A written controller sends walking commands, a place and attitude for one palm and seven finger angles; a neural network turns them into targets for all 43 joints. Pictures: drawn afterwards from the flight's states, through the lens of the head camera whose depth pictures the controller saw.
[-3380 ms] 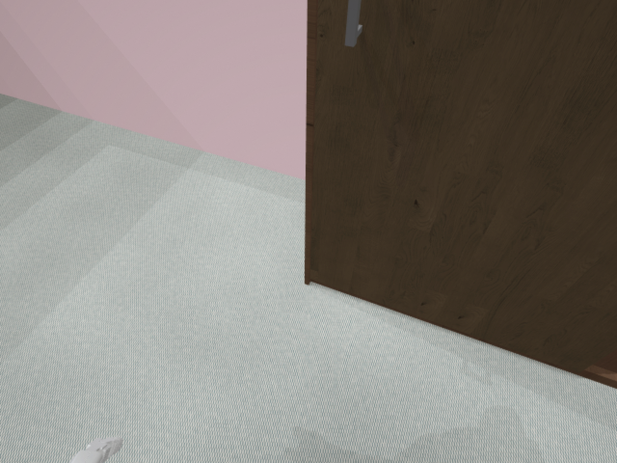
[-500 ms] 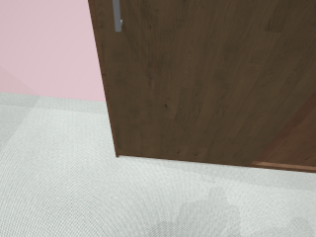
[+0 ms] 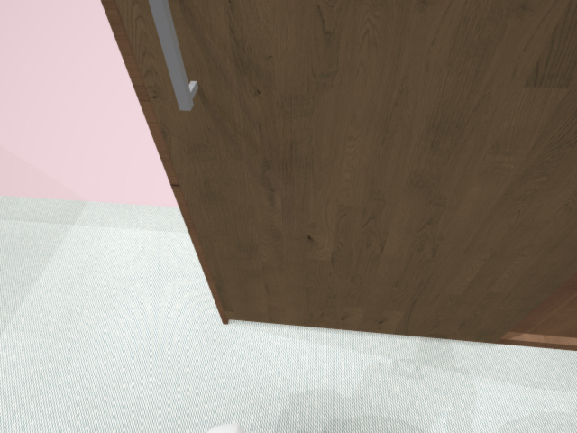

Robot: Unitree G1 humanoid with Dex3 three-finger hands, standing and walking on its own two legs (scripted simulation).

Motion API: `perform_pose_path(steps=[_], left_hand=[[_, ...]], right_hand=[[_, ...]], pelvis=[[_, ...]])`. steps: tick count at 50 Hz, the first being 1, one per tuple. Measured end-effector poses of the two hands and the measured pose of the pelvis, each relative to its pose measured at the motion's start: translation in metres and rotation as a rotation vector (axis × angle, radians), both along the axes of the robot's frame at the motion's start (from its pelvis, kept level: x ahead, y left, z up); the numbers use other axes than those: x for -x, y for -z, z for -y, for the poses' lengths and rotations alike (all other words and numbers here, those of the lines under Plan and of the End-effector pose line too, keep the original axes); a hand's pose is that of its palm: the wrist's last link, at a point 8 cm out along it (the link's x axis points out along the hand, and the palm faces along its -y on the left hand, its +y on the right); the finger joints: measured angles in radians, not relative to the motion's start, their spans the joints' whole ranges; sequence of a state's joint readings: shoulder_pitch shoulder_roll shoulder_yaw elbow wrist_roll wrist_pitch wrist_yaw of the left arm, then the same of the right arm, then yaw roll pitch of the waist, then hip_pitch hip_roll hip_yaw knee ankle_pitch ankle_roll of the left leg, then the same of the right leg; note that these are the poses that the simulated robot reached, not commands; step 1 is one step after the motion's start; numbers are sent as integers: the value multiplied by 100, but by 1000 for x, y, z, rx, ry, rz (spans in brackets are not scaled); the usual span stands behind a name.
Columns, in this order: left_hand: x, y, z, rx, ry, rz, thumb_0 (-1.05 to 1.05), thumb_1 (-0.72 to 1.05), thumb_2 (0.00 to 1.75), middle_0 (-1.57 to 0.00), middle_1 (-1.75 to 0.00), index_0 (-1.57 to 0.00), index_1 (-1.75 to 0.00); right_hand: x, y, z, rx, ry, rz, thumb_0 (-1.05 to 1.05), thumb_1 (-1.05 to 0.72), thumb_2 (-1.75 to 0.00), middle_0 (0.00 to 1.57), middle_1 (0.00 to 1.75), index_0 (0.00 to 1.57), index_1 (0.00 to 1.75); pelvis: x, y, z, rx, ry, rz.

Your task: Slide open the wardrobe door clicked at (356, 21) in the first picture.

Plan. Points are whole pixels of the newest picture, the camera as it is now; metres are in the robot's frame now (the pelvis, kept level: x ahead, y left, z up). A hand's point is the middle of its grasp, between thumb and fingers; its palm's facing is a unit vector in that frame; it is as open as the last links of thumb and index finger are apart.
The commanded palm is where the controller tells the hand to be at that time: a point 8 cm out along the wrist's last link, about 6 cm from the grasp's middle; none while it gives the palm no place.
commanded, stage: come to a stop and stand still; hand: left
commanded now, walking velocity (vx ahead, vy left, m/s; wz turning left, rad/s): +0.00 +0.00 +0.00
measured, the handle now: (177, 49) +0.56 +0.19 +0.26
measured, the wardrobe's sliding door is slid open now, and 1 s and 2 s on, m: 0.00 0.00 0.00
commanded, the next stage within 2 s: look again from close up in 1.52 s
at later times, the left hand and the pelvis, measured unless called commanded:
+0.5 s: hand out of the picture +0.08 +0.22 -0.18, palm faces +0.02 -0.97 -0.25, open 7.3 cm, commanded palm none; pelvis +0.03 +0.02 -0.01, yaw -3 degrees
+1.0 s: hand out of the picture +0.02 +0.19 -0.18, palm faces +0.07 -0.98 -0.21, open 7.3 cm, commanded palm none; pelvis +0.02 +0.01 +0.00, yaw -1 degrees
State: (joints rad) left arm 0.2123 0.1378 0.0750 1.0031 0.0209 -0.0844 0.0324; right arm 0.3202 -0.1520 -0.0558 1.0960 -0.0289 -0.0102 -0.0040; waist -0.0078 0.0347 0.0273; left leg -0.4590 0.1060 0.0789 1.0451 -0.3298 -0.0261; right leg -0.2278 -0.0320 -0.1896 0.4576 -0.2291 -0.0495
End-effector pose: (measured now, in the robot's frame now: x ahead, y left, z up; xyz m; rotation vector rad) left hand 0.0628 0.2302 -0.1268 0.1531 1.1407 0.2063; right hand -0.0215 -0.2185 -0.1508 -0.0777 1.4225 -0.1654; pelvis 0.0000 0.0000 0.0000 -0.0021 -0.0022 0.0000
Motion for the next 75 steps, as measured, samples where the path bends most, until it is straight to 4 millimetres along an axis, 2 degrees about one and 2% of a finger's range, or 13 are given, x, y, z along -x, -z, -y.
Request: perform_pose_path(steps=[5, 9, 12, 16, 21, 27, 30, 36, 41, 50, 60, 66, 75], left_hand=[[18, 7, -12, 16, -10, -148, -2, 95, 90, -20, -30, -20, -30], [29, 25, -21, 52, -34, -254, -1, 93, 90, -20, -30, -20, -30], [28, 36, -28, 66, -46, -302, 0, 92, 90, -20, -30, -20, -30], [20, 34, -35, 57, -33, -316, 0, 92, 90, -20, -30, -20, -30], [3, 27, -40, 21, -6, -265, 0, 91, 90, -20, -30, -20, -30], [-10, 17, -26, -36, 26, -150, 0, 91, 90, -20, -30, -20, -30], [-2, 11, -10, -47, 31, -126, 0, 91, 90, -20, -30, -20, -30], [14, -3, 19, -3, 32, -161, 0, 91, 90, -20, -30, -20, -30], [25, -3, 18, 4, 2, -192, 1, 93, 90, -21, -30, -21, -30], [52, 21, -10, 39, -48, -285, 1, 91, 90, -21, -30, -21, -30], [37, 24, -24, 72, 1, -269, 1, 91, 90, -20, -30, -20, -30], [28, 23, -28, 69, 25, -254, 1, 92, 90, -20, -30, -20, -30], [26, 20, -33, 50, 31, -254, 0, 91, 90, -20, -30, -20, -30]], right_hand=[[-92, -13, 5, 49, -47, 159, 0, -91, -90, 20, 30, 19, 30], [-148, -16, -7, 83, -85, 241, 0, -91, -90, 20, 30, 19, 30], [-173, -18, -22, 93, -101, 266, 0, -91, -90, 20, 30, 19, 30], [-184, -21, -36, 83, -103, 278, 0, -91, -90, 20, 30, 20, 30], [-170, -17, -33, 60, -70, 270, 0, -90, -90, 20, 30, 20, 30], [-130, 2, 1, 38, -21, 236, -1, -91, -90, 21, 30, 20, 30], [-104, 10, 17, 19, 0, 184, 0, -91, -90, 20, 30, 20, 30], [-57, -2, 36, 15, 20, 78, 0, -91, -90, 20, 30, 20, 30], [-29, -6, 37, 33, 4, -22, 0, -91, -90, 20, 30, 20, 30], [-48, -6, 3, 67, -42, 10, 0, -91, -90, 20, 30, 20, 30], [-72, -17, -21, 90, -45, 100, 1, -95, -90, 20, 30, 20, 30], [-67, -18, -27, 89, -33, 96, 0, -94, -90, 20, 30, 20, 30], [-38, -13, -37, 54, -11, 26, 0, -92, -90, 20, 30, 20, 30]], pelvis=[[-29, -3, -11, 5, 11, -3], [-53, 6, -27, 29, 25, 16], [-63, 10, -35, 12, 33, 22], [-60, 7, -36, 12, 44, 16], [-46, 6, -28, 13, 55, 9], [-28, 14, -6, -7, 49, 13], [-24, 14, 5, -16, 40, 22], [-27, -5, 15, -40, 50, 5], [-28, -7, 13, -39, 33, -9], [-24, 3, -13, -3, 18, -7], [-26, -2, -33, 1, 36, 12], [-27, -4, -39, -1, 40, 15], [-28, -4, -39, -2, 40, 23]])
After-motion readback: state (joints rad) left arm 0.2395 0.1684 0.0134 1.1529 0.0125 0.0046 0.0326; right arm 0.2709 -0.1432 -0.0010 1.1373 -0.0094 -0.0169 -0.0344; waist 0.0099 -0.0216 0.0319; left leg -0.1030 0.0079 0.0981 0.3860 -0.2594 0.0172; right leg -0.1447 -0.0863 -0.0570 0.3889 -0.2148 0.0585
